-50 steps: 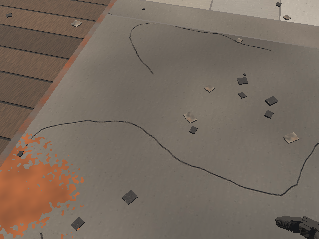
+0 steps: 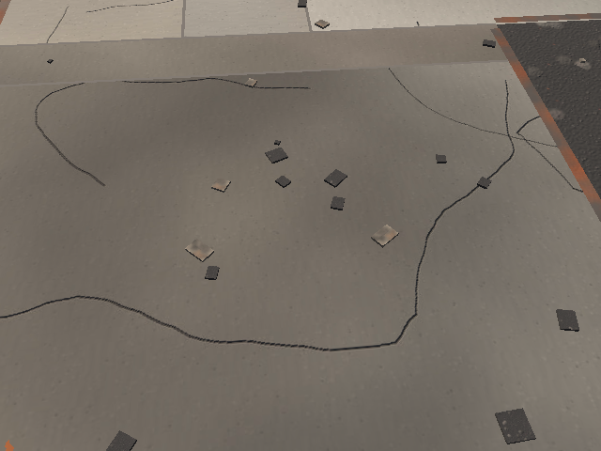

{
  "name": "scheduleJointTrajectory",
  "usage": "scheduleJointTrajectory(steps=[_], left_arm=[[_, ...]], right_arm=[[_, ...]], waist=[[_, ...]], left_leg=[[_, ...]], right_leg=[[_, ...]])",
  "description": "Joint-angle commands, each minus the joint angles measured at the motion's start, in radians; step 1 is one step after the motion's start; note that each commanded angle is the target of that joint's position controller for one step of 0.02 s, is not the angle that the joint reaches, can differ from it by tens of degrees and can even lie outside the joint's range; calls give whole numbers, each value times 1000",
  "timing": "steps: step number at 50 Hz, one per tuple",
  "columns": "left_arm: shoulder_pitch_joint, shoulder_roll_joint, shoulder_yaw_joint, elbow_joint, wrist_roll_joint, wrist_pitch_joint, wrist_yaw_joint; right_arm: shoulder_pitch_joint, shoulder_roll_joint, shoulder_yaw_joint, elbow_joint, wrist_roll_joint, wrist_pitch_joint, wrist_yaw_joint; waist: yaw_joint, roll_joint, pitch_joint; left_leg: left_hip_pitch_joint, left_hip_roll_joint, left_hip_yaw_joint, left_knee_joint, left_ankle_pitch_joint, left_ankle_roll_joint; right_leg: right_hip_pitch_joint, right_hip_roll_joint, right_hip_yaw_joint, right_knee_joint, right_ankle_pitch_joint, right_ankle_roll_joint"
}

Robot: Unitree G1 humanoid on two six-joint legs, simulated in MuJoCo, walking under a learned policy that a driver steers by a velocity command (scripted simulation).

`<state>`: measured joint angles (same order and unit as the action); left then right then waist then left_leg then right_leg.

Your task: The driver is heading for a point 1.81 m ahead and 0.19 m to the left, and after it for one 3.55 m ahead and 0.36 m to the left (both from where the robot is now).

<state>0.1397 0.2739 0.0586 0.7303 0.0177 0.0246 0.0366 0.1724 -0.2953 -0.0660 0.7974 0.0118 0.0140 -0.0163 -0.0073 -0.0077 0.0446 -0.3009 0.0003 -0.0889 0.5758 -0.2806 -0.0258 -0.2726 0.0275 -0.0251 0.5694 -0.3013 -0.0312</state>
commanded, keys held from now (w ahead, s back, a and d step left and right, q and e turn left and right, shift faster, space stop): q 0.26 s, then w+q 0.10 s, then w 0.10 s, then w+e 0.54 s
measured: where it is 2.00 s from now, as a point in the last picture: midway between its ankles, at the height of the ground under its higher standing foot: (261, 316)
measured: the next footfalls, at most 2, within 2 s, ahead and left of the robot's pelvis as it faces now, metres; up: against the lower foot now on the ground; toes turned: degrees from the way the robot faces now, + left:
left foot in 0.38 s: +0.00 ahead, +0.15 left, +0.00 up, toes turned +17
right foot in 0.90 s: +0.39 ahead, +0.03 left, +0.00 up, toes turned +6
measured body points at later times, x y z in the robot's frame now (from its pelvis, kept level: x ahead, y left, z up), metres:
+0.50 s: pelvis +0.02 +0.07 +0.01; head +0.03 +0.10 +0.46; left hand +0.07 +0.38 -0.11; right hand +0.19 -0.17 -0.09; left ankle -0.04 +0.14 -0.73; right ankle +0.05 -0.08 -0.66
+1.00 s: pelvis +0.27 +0.09 -0.01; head +0.31 +0.10 +0.44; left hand +0.41 +0.37 -0.10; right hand +0.36 -0.18 -0.12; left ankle +0.09 +0.20 -0.62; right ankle +0.35 +0.03 -0.73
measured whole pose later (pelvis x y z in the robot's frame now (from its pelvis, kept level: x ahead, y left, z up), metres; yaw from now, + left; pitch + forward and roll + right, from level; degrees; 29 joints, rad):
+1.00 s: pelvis +0.27 +0.09 -0.01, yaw +5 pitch +2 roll -1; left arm 0.15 0.30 0.07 0.69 -0.02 -0.06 -0.04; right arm 0.33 -0.29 -0.03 0.77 0.01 -0.09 0.00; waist -0.02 0.00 0.06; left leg -0.29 0.02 -0.03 1.22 -0.42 0.01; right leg -0.42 0.10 -0.03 0.55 -0.16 -0.10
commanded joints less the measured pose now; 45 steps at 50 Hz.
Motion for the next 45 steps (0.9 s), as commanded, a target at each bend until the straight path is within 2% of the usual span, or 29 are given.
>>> scheduleJointTrajectory(steps=[1,2,3,4,5,6,7,10,13,15,16,17,18,19,20,21,22,23,24,25,27,29,33,39,40,42,43,44,45], left_arm=[[41,101,46,-65,-2,-10,0],[64,125,56,-60,-1,-10,-1],[90,157,65,-55,3,-10,-2],[71,169,65,-65,10,-15,0],[74,148,54,-78,16,-26,4],[37,140,48,-90,14,-34,8],[-13,145,50,-95,3,-39,9],[-13,169,58,-79,-1,-31,15],[18,197,70,-64,-12,-18,11],[41,221,78,-53,-32,-18,0],[30,221,78,-49,-44,-20,-6],[29,198,72,-40,-48,-24,-11],[46,143,57,-29,-36,-27,-19],[2,65,29,-55,-4,-33,-31],[-77,71,28,-134,-17,-56,-30],[-139,142,44,-138,-50,-75,-35],[-120,168,53,-127,-59,-86,-41],[-78,172,58,-92,-39,-91,-37],[-50,169,59,-71,-23,-93,-36],[-31,158,57,-51,-21,-94,-41],[-23,127,48,-30,-29,-95,-50],[-36,101,38,-28,-34,-93,-54],[-100,74,20,-49,-46,-95,-69],[-205,48,-3,-109,-46,-109,-110],[-208,50,-4,-119,-45,-111,-117],[-163,81,10,-125,-43,-109,-121],[-84,114,26,-113,-43,-104,-119],[58,161,51,-85,-46,-101,-110],[219,216,77,-56,-48,-92,-92]], right_arm=[[-69,-152,-35,-94,6,-7,-11],[-82,-135,-32,-106,10,-3,-12],[-73,-113,-27,-113,12,2,-11],[-55,-108,-28,-121,6,5,-7],[-62,-145,-44,-123,2,10,-4],[-48,-150,-54,-115,10,19,-1],[-32,-127,-50,-109,15,30,0],[-68,-77,-29,-127,12,40,11],[-97,-73,-21,-165,15,39,36],[-79,-90,-28,-172,19,47,46],[-46,-91,-32,-163,19,50,49],[14,-104,-41,-135,20,50,47],[121,-140,-62,-90,27,47,38],[239,-230,-88,-71,28,35,22],[227,-310,-89,-111,-5,-8,34],[191,-225,-65,-114,-16,-40,38],[142,-172,-45,-110,-11,-58,34],[102,-133,-31,-116,-2,-65,27],[66,-118,-23,-116,0,-66,20],[64,-115,-18,-119,-10,-71,13],[99,-117,-19,-109,-21,-84,6],[135,-118,-19,-93,-21,-90,3],[167,-131,-22,-70,-23,-94,3],[222,-141,-28,-28,-7,-83,2],[222,-146,-30,-26,-6,-78,0],[211,-173,-35,-33,-7,-67,-12],[206,-188,-38,-38,-10,-58,-20],[194,-198,-38,-43,-9,-51,-26],[184,-196,-33,-58,-13,-58,-32]], waist=[[34,108,-103],[38,20,-97],[39,-104,-93],[32,-213,-103],[39,-155,-104],[14,-79,-95],[-9,-55,-70],[18,-100,-60],[43,-140,-109],[41,-144,-132],[17,-140,-127],[-7,-125,-121],[-36,-47,-130],[-81,211,-108],[-93,280,-104],[-105,159,-54],[-62,172,-3],[-36,133,9],[-14,140,16],[-7,148,9],[-15,104,-6],[-29,79,-7],[-63,93,37],[-98,66,95],[-89,73,83],[-46,122,5],[1,146,-61],[81,139,-147],[168,92,-233]], left_leg=[[-84,112,-203,-99,204,123],[-148,59,-131,-11,141,80],[-223,-9,-33,124,30,33],[-276,-19,42,318,-244,4],[-318,18,14,529,-351,-13],[-324,37,-7,617,-329,-19],[-326,62,-6,588,-269,-26],[-257,68,73,430,-152,-50],[-137,47,133,232,-130,-38],[-62,28,174,122,-85,-6],[11,13,200,37,-36,21],[121,-15,218,-29,-26,51],[280,-26,181,-77,-61,92],[434,196,-178,-198,-110,193],[406,397,-654,-352,-313,403],[360,402,-621,-418,-406,398],[316,365,-522,-423,-404,346],[292,315,-427,-407,-326,298],[271,271,-331,-414,-229,266],[254,239,-256,-430,-137,244],[277,219,-152,-443,51,227],[299,206,-68,-446,161,210],[283,201,46,-482,219,193],[398,251,146,-444,401,185],[422,255,162,-407,520,178],[466,255,194,-268,949,155],[478,249,210,-142,1138,141],[412,230,234,49,1191,118],[185,204,233,300,1001,83]], right_leg=[[123,-49,56,-49,82,-28],[158,-116,107,-118,109,-58],[194,-244,235,-204,192,-128],[199,-404,366,-256,331,-227],[190,-472,404,-267,453,-292],[171,-457,345,-259,479,-284],[156,-408,255,-260,440,-241],[146,-315,77,-254,429,-188],[177,-320,6,-214,481,-178],[165,-348,5,-219,272,-160],[117,-345,-10,-209,111,-136],[34,-326,-39,-169,-52,-103],[-90,-279,-99,-35,-194,-56],[-368,-167,-192,370,-345,33],[-633,-29,-23,563,-394,63],[-666,-88,73,618,-303,43],[-660,-116,80,587,-180,20],[-623,-138,77,558,-83,21],[-586,-149,77,504,5,30],[-540,-151,66,485,84,37],[-524,-146,51,435,202,50],[-524,-139,51,358,273,58],[-483,-112,44,180,378,57],[-485,-75,-4,12,336,-1],[-463,-60,-23,-4,298,-18],[-348,2,-81,4,206,-58],[-246,40,-104,15,159,-82],[-36,73,-106,-21,185,-116],[282,12,19,-39,211,-166]])
Velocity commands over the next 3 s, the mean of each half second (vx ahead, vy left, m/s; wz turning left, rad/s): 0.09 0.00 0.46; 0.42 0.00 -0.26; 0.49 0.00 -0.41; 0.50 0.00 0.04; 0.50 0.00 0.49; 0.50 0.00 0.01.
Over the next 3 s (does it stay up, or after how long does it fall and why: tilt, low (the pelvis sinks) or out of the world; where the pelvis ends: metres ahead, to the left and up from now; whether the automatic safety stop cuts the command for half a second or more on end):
stays up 1.39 0.15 -0.01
